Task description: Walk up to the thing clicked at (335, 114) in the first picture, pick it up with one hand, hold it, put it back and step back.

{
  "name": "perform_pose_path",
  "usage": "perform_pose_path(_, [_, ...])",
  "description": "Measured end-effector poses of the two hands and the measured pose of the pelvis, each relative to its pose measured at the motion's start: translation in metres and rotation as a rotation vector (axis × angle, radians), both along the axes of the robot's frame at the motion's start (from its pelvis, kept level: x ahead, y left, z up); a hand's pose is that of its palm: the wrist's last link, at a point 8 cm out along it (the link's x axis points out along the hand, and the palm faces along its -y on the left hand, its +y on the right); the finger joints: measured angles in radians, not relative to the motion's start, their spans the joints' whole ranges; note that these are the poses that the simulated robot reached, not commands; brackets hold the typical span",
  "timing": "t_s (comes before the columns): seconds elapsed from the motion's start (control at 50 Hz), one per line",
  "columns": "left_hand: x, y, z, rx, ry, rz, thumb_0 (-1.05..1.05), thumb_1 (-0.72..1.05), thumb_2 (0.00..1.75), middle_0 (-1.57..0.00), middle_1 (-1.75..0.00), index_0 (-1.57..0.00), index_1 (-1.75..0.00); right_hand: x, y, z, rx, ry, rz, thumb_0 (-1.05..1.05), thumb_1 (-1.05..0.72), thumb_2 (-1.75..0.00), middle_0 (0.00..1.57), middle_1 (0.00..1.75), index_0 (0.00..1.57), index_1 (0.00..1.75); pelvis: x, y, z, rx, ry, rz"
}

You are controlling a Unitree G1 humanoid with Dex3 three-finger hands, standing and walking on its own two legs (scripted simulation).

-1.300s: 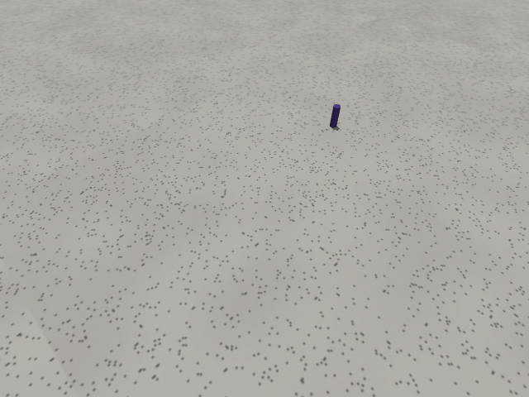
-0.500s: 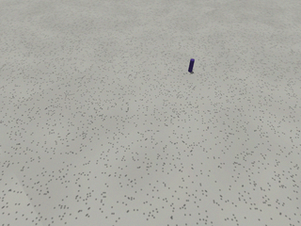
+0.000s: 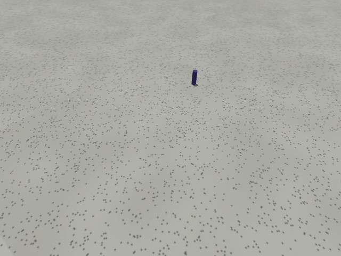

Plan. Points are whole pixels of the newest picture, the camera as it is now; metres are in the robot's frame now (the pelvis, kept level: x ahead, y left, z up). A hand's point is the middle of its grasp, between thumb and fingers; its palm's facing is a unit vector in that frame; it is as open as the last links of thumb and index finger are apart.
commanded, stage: walk up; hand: left
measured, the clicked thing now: (194, 77) +1.82 -0.28 -0.70
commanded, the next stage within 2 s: none
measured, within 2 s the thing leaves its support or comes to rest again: neither
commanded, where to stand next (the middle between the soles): +1.39 -0.38 m, yaw -16 degrees
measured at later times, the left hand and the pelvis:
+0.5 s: hand (104, 219) +0.27 +0.19 -0.15, palm faces -0.15 -0.93 -0.34, open 7.4 cm; pelvis +0.21 -0.08 -0.01, yaw -10 degrees
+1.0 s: hand (149, 115) +0.68 +0.07 -0.13, palm faces -0.34 -0.85 -0.41, open 7.4 cm; pelvis +0.47 -0.15 -0.02, yaw -16 degrees
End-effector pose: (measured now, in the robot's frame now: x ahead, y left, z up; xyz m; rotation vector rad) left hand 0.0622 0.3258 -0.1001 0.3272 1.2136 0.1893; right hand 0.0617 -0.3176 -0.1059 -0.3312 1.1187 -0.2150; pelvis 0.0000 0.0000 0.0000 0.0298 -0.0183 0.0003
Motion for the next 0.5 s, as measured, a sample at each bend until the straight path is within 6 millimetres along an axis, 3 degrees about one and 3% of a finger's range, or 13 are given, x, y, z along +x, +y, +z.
perform_pose_path(0.1, [0.056,-0.018,0.009,0.038,-0.038,-0.069,0.01,0.90,0.90,-0.21,-0.30,-0.20,-0.30,-0.001,-0.053,-0.009,-0.031,0.034,-0.063,0.01,-0.90,-0.90,0.21,0.30,0.20,0.30,0.033,-0.028,-0.010,0.008,-0.018,-0.057])
perform_pose_path(0.16, [0.091,-0.035,0.006,0.079,-0.084,-0.087,0.01,0.90,0.90,-0.21,-0.30,-0.20,-0.30,0.013,-0.086,-0.026,-0.044,0.050,-0.089,0.01,-0.90,-0.90,0.21,0.30,0.20,0.30,0.058,-0.052,-0.026,-0.012,-0.028,-0.076])
perform_pose_path(0.2, [0.105,-0.050,0.005,0.084,-0.126,-0.081,0.01,0.90,0.90,-0.21,-0.30,-0.20,-0.30,0.028,-0.097,-0.031,-0.042,0.066,-0.096,0.01,-0.90,-0.90,0.21,0.30,0.20,0.30,0.070,-0.063,-0.028,-0.020,-0.030,-0.085])
perform_pose_path(0.28, [0.120,-0.078,0.010,0.048,-0.104,-0.074,0.01,0.90,0.90,-0.21,-0.30,-0.20,-0.30,0.072,-0.100,-0.020,0.002,0.021,-0.083,0.01,-0.91,-0.90,0.20,0.30,0.20,0.30,0.098,-0.073,-0.013,-0.027,-0.034,-0.111])
perform_pose_path(0.36, [0.139,-0.094,0.010,0.018,-0.055,-0.091,0.01,0.90,0.90,-0.21,-0.30,-0.21,-0.30,0.114,-0.096,-0.005,0.035,-0.030,-0.064,0.01,-0.91,-0.90,0.21,0.30,0.20,0.30,0.132,-0.080,-0.003,-0.035,-0.026,-0.141])
perform_pose_path(0.44, [0.172,-0.098,0.001,-0.004,-0.028,-0.114,0.01,0.90,0.90,-0.21,-0.30,-0.21,-0.30,0.148,-0.094,0.004,0.032,-0.024,-0.066,0.01,-0.90,-0.90,0.21,0.30,0.20,0.30,0.171,-0.083,-0.002,-0.050,-0.014,-0.162])
perform_pose_path(0.5, [0.209,-0.094,-0.009,-0.013,-0.023,-0.135,0.01,0.90,0.90,-0.21,-0.30,-0.21,-0.30,0.177,-0.093,0.007,0.010,-0.017,-0.077,0.01,-0.90,-0.90,0.21,0.30,0.20,0.30,0.206,-0.081,-0.006,-0.064,-0.009,-0.174])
